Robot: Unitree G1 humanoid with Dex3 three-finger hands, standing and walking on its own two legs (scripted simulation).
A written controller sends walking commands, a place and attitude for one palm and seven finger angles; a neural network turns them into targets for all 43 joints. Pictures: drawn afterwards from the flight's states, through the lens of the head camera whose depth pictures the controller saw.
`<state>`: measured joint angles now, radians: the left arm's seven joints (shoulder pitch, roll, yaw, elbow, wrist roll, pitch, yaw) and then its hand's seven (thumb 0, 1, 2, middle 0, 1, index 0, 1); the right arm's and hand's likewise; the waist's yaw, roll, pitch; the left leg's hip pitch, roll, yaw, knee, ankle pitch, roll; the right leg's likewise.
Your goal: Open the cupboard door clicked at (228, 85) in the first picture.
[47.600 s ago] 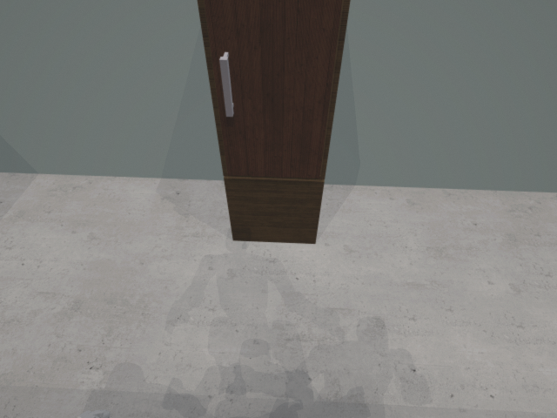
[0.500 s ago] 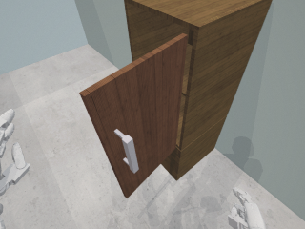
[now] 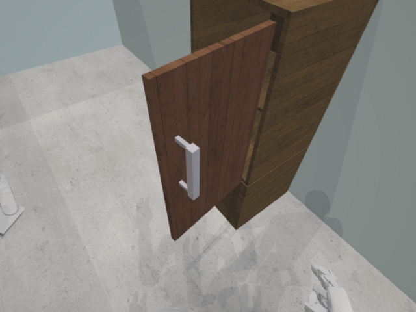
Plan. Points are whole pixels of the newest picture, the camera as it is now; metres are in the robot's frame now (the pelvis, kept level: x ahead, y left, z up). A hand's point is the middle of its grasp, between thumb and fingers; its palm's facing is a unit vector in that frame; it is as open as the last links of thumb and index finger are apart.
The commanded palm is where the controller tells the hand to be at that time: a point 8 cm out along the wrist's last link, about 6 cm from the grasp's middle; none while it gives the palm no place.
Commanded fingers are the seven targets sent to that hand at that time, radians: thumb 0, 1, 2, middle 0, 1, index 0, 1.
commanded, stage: step back with the hand held close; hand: left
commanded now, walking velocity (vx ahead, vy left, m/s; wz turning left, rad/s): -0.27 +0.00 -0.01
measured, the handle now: (187, 169) +0.40 +0.08 +0.04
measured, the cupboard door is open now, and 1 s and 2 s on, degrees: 98 98 98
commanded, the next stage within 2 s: stop stepping back and stand still in 0.46 s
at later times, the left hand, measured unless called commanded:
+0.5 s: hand (23, 259) +0.14 +0.23 +0.19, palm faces +0.39 -0.80 -0.45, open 7.4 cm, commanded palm +0.07 +0.27 +0.20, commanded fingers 0.00 0.90 0.90 -0.20 -0.30 -0.20 -0.30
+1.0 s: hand out of the picture +0.03 +0.22 +0.18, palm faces +0.41 -0.79 -0.45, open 7.4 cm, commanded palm -0.01 +0.25 +0.20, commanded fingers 0.00 0.90 0.90 -0.20 -0.30 -0.20 -0.30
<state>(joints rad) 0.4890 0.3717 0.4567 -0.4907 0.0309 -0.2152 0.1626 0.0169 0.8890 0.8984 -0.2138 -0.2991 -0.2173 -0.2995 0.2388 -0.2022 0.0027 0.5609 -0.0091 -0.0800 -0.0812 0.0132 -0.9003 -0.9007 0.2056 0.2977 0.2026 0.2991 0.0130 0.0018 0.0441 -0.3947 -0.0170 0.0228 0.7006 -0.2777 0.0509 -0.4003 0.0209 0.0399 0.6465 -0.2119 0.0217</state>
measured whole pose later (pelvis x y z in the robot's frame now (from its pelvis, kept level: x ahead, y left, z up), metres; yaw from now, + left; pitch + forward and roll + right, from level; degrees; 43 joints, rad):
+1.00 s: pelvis -0.17 -0.04 +0.02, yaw -4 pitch +1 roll +1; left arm 0.58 0.38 0.40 -0.45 -0.01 -0.21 0.16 0.02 0.89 0.90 -0.22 -0.30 -0.22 -0.30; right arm 0.30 -0.22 -0.01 0.67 -0.02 -0.09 -0.08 0.01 -0.90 -0.90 0.20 0.30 0.20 0.30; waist 0.01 -0.02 -0.07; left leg -0.44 0.00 0.02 0.80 -0.30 0.00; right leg -0.18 0.04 -0.03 0.47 -0.30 -0.06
